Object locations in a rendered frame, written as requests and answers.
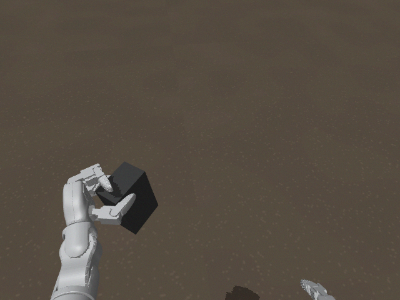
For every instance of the carton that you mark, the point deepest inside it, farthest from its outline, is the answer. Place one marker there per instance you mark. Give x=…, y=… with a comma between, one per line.
x=125, y=180

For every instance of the right robot hand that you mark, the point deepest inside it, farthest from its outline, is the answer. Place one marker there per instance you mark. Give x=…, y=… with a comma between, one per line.
x=316, y=291

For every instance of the left robot hand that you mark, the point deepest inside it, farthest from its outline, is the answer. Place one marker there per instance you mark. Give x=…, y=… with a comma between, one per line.
x=78, y=203

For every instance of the left robot arm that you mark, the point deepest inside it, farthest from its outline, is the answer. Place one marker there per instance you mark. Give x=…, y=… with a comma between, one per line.
x=80, y=254

